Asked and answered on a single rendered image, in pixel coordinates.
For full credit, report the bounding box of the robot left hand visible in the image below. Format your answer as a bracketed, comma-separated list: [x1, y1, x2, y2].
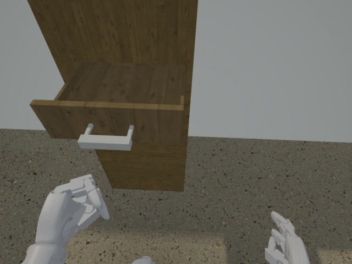
[35, 174, 110, 248]

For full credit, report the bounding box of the drawer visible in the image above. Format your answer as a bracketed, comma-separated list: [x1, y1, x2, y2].
[30, 61, 185, 144]

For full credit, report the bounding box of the cabinet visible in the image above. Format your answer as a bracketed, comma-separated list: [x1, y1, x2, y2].
[27, 0, 198, 192]

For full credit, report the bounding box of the left robot forearm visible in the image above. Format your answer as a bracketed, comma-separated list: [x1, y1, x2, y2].
[21, 243, 67, 264]

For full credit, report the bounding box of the handle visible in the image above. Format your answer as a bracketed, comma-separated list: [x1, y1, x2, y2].
[78, 123, 134, 151]

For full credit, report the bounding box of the robot right hand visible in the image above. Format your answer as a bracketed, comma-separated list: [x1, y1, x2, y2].
[265, 211, 310, 264]

